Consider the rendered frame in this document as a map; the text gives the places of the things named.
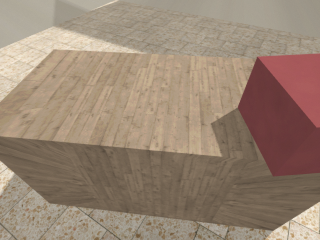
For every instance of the pedestal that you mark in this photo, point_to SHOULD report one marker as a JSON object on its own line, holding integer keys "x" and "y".
{"x": 149, "y": 134}

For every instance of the carton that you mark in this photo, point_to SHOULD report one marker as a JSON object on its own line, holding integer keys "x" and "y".
{"x": 281, "y": 108}

